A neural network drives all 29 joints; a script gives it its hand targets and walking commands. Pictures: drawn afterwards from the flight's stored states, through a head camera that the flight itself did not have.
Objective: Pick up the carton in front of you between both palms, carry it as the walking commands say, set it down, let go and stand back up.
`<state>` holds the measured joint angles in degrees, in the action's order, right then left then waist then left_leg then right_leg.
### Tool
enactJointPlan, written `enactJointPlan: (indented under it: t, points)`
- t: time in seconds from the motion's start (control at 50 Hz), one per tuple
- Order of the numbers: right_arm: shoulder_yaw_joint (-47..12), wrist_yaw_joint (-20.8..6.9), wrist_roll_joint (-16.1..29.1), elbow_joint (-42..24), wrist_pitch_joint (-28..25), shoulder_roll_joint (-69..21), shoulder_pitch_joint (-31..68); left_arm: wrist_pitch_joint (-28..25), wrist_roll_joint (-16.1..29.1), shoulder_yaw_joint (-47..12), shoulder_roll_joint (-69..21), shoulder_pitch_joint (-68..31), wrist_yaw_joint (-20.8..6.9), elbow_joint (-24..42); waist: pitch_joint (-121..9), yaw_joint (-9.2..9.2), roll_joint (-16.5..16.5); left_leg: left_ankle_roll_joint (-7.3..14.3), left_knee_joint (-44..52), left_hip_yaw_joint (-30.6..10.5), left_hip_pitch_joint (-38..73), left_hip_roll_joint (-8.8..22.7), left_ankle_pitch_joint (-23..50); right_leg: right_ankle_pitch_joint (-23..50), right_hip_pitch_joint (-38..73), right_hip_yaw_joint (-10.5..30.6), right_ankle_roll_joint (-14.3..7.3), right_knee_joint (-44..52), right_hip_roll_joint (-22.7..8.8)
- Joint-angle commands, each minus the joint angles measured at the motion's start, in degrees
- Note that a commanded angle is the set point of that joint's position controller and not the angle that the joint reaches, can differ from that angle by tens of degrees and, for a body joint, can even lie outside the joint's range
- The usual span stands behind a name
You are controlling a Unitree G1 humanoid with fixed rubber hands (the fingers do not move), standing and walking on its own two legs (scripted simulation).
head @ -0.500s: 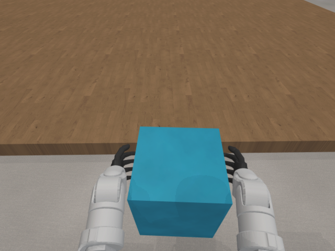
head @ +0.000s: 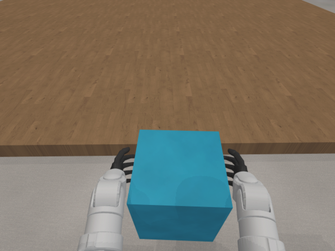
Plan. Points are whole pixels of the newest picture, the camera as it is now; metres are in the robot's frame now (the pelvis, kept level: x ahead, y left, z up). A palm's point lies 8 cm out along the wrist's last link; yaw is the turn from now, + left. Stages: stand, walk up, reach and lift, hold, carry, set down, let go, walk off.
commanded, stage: hold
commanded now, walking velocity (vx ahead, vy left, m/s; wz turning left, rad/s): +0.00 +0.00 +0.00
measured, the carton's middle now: (177, 187) +0.30 +0.00 -0.03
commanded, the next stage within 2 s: carry in 0.08 s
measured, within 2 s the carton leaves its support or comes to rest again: neither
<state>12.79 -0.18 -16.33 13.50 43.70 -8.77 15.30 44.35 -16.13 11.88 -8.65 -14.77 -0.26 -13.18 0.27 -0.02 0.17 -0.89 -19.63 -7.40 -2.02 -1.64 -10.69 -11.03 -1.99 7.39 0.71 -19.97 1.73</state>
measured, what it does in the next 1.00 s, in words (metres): walks ahead: right foot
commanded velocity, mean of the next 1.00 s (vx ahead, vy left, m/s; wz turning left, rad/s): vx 0.48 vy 0.00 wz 0.00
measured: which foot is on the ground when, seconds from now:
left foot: down 0.00-0.64, up 0.66-1.00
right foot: down 0.00-0.48, up 0.50-0.62, down 0.64-1.00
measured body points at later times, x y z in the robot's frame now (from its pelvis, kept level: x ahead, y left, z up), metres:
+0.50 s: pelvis +0.10 -0.01 -0.02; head +0.08 -0.01 +0.43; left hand +0.38 +0.15 +0.06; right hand +0.39 -0.16 +0.06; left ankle +0.05 +0.11 -0.75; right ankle +0.02 -0.12 -0.73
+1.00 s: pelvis +0.39 -0.01 -0.03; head +0.40 -0.01 +0.42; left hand +0.68 +0.15 +0.08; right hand +0.69 -0.16 +0.08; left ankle +0.54 +0.07 -0.74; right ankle +0.19 -0.10 -0.74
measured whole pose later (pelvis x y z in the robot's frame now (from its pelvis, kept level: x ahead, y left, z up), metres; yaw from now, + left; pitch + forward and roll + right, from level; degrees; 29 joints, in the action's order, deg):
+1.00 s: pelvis +0.39 -0.01 -0.03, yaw -1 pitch +4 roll +1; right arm 6.7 5.9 -6.1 -25.8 71.4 -8.3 13.1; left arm 71.9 -4.8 7.9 -8.1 -12.2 5.7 26.4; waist -3.1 1.8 0.7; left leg 2.0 -28.0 13.6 -30.1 1.1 -4.4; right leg -27.4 5.4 -9.1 0.5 -20.2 -2.9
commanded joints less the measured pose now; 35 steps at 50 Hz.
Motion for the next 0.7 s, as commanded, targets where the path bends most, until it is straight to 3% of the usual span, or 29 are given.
enactJointPlan:
  t: [0.0, 0.04, 0.06, 0.1, 0.12, 0.2, 0.24, 0.26, 0.28, 0.3, 0.32, 0.34, 0.36, 0.38, 0.4, 0.42, 0.44, 0.46, 0.48, 0.5, 0.52, 0.56, 0.58, 0.6, 0.62, 0.64, 0.66, 0.68]
  points:
    - [-30.6, -14.1, 15.6, -1.6, -1.6, -53.0, 26.6, -2.6, 15.7, -30.5, -52.6, -28.3, -13.7, 3.2, -12.4, 0.0, 0.0, -0.1, 2.3, 3.7, 2.4, -4.1, 9.9, 10.9, 1.9, -3.6, 0.7, 2.4, 3.9]
    - [-30.5, -14.1, 15.5, -1.6, -1.6, -52.9, 26.8, -2.6, 15.6, -30.4, -52.6, -28.5, -13.7, 3.1, -12.3, 0.0, 0.0, -0.1, 2.3, 3.7, 2.3, -4.1, 9.6, 10.5, 1.7, -3.7, 0.7, 2.4, 3.8]
    - [-30.9, -14.1, 16.1, -2.1, -1.6, -52.8, 27.5, -2.5, 16.3, -31.3, -53.1, -29.4, -13.7, 2.9, -12.2, -0.06, -1.7, 0.6, -2.5, 2.7, -4.4, 6.1, 1.0, 1.1, -5.7, -2.0, -0.4, -2.6, -6.3]
    - [-32.7, -13.6, 17.3, -3.8, -1.4, -53.6, 27.9, -2.3, 17.6, -32.9, -53.1, -30.1, -13.3, 5.2, -11.4, 0.12, -1.4, 1.5, 1.2, -0.8, -10.0, 5.7, -24.6, -22.8, -10.8, -0.5, -0.9, -0.9, -4.5]
    - [-34.1, -13.3, 18.0, -5.5, -1.0, -53.7, 28.7, -2.0, 18.3, -34.0, -53.1, -30.8, -13.1, 6.7, -10.3, 0.08, -1.5, 1.9, 1.3, -1.2, -11.8, 5.8, -30.7, -28.2, -13.2, -1.0, -1.0, -1.6, -4.1]
    - [-39.5, -11.5, 21.1, -12.4, 2.3, -52.5, 27.1, 1.3, 22.7, -40.3, -52.1, -30.4, -11.8, 14.0, -16.2, 0.02, -4.9, 3.7, 0.7, -2.4, -9.8, 9.2, -22.9, -14.2, -13.9, -7.1, -1.1, -9.8, -2.7]
    - [-41.9, -10.7, 22.9, -16.3, 5.4, -50.8, 27.0, 4.3, 24.8, -42.7, -50.5, -30.6, -11.3, 17.9, -16.4, -0.09, -6.0, 4.6, 0.8, -3.1, -11.1, 10.2, -27.0, -16.9, -15.1, -7.9, -1.4, -8.6, -2.8]
    - [-43.1, -10.3, 24.0, -18.1, 7.2, -50.0, 26.9, 6.2, 25.9, -44.0, -50.0, -30.7, -11.0, 19.4, -15.0, -0.06, -4.4, 4.2, -1.1, -1.5, -13.6, 9.6, -27.5, -18.9, -14.7, -6.2, -1.9, -6.0, -4.3]
    - [-44.0, -9.9, 24.9, -19.6, 9.1, -49.1, 27.2, 8.0, 26.8, -44.5, -48.9, -30.4, -10.6, 20.5, -13.9, 0.26, -0.2, 3.1, -6.0, 2.1, -17.9, 7.8, -25.3, -21.4, -12.0, -1.8, -3.0, -2.4, -7.6]
    - [-44.8, -9.6, 25.8, -20.6, 11.1, -48.1, 27.3, 9.9, 27.4, -44.6, -47.7, -28.9, -10.3, 20.7, -13.3, 0.97, 6.8, 1.5, -14.8, 7.7, -23.7, 5.1, -20.5, -23.8, -7.3, 5.6, -5.3, 2.8, -12.4]
    - [-45.8, -9.4, 27.1, -21.8, 13.0, -47.7, 27.7, 11.5, 27.6, -44.4, -46.4, -27.1, -9.8, 21.2, -12.0, 1.65, 13.3, 0.0, -21.8, 12.5, -31.2, 2.7, -16.5, -20.1, -1.9, 13.7, -8.0, 6.1, -17.2]
    - [-47.1, -9.5, 28.9, -23.4, 14.6, -47.9, 28.1, 13.0, 27.8, -44.4, -45.9, -25.9, -9.3, 22.6, -9.8, 1.66, 14.6, 0.1, -17.9, 13.8, -35.3, 2.7, -18.4, -11.6, 0.4, 16.3, -10.3, 5.7, -19.2]
    - [-48.0, -9.6, 30.9, -24.8, 16.0, -48.5, 28.4, 14.5, 28.5, -44.7, -46.4, -25.8, -8.8, 24.8, -10.5, 1.61, 12.0, 0.6, -13.6, 14.2, -32.2, 2.6, -17.1, -4.6, 0.1, 13.6, -10.6, 3.7, -18.5]
    - [-48.6, -9.6, 32.4, -26.1, 17.1, -49.2, 27.2, 15.8, 29.3, -45.3, -46.7, -25.5, -8.4, 27.2, -13.1, 1.12, 9.3, 0.9, -8.4, 15.8, -25.7, 1.7, -12.9, -0.5, -1.0, 8.1, -9.4, 0.5, -16.5]
    - [-48.7, -9.6, 33.3, -27.1, 18.1, -49.7, 25.4, 17.0, 30.0, -46.0, -47.1, -24.8, -8.1, 29.3, -16.6, 0.66, 7.0, 1.2, -4.7, 16.7, -15.0, 1.3, -8.4, -0.2, -5.4, 1.8, -7.3, -3.7, -14.0]
    - [-48.5, -9.4, 33.3, -27.7, 18.9, -50.2, 23.4, 18.2, 30.9, -46.5, -47.2, -23.7, -8.1, 31.6, -20.1, 0.13, 4.1, 1.9, -2.2, 14.0, -4.4, 3.4, -6.0, -2.3, -11.1, -5.6, -4.8, -8.9, -10.6]
    - [-47.7, -9.1, 32.4, -28.0, 19.7, -50.0, 20.6, 19.6, 32.0, -47.5, -47.8, -24.6, -8.5, 33.8, -20.2, -0.87, -5.2, 5.0, 1.7, 1.9, 5.0, 10.6, -8.6, -0.5, -21.1, -12.1, -2.2, -20.5, -6.6]
    - [-47.1, -8.6, 31.1, -28.5, 20.5, -49.3, 18.2, 20.9, 33.1, -48.1, -48.6, -24.9, -9.0, 35.0, -19.1, -1.34, -16.1, 10.1, 0.4, -10.9, 14.1, 19.9, 4.7, -7.9, -36.0, -15.8, -0.1, -28.7, -3.6]
    - [-47.0, -8.1, 30.4, -30.0, 21.4, -48.6, 16.9, 21.7, 33.5, -48.3, -48.8, -24.1, -9.5, 34.8, -16.2, -1.76, -16.3, 13.7, 0.5, -14.4, 17.5, 23.2, 18.8, -20.8, -44.3, -15.0, -0.4, -29.7, -3.1]
    - [-47.4, -7.7, 30.6, -32.0, 22.1, -49.6, 17.5, 22.2, 34.1, -47.9, -48.8, -23.5, -9.9, 35.0, -14.9, -1.96, -11.6, 14.6, 0.0, -13.3, 19.2, 23.8, 22.6, -25.6, -47.3, -13.6, -0.8, -27.7, -4.0]
    - [-47.6, -7.5, 31.1, -34.1, 22.7, -50.7, 17.7, 22.7, 34.6, -47.5, -48.7, -22.4, -10.2, 35.8, -15.6, -2.1, -8.1, 13.5, 0.0, -11.0, 19.7, 23.4, 21.3, -25.2, -46.4, -13.3, -1.0, -23.9, -4.3]
    - [-47.9, -7.5, 32.0, -38.1, 23.5, -50.6, 19.5, 23.3, 34.9, -47.3, -49.1, -21.0, -10.1, 37.4, -17.4, -1.66, -8.2, 9.0, -0.3, -2.8, 14.4, 20.1, 17.4, -12.8, -36.0, -15.6, -0.7, -14.0, -3.0]
    - [-48.2, -7.6, 32.9, -39.3, 24.1, -50.0, 20.4, 23.6, 34.9, -47.2, -49.5, -20.6, -9.8, 38.0, -18.8, -0.89, -8.6, 6.8, -1.6, 3.3, 8.5, 17.3, 12.3, -7.1, -25.9, -17.8, -0.8, -7.9, -1.6]
    - [-48.6, -7.8, 33.7, -40.1, 24.7, -49.4, 20.7, 23.9, 34.6, -46.8, -49.4, -20.1, -9.4, 38.4, -20.5, 0.15, -7.0, 4.5, -5.9, 10.2, -1.5, 13.9, 10.0, -1.0, -9.7, -20.2, -1.2, -2.2, 0.3]
    - [-48.6, -7.9, 34.1, -40.5, 25.2, -48.2, 20.8, 24.2, 34.1, -46.0, -48.7, -19.1, -9.0, 38.2, -23.1, 0.96, -2.2, 2.2, -14.0, 15.5, -13.0, 11.2, 7.6, -0.6, 7.4, -17.0, -2.1, -2.0, -2.7]
    - [-48.7, -8.4, 34.9, -42.2, 26.2, -46.4, 22.9, 24.5, 32.7, -44.8, -47.4, -17.4, -8.4, 37.3, -22.8, 2.25, 12.7, -1.0, -30.8, 19.5, -25.8, 5.5, -5.0, -8.4, 13.4, 8.8, -5.7, 7.0, -17.2]
    - [-49.3, -8.8, 36.0, -42.1, 27.1, -46.0, 25.4, 24.8, 31.4, -43.9, -46.8, -19.1, -7.8, 36.9, -19.5, 1.99, 17.8, -0.4, -37.9, 14.7, -39.3, 1.8, -19.0, 3.6, 18.5, 22.5, -13.2, 7.5, -25.1]
    - [-49.2, -9.2, 36.4, -40.8, 27.5, -45.9, 25.5, 25.4, 31.5, -43.8, -46.8, -20.4, -7.5, 37.8, -18.1, 1.61, 11.1, 1.7, -44.6, 10.3, -43.2, 5.3, -20.9, 11.7, 18.3, 20.5, -15.5, 5.1, -26.8]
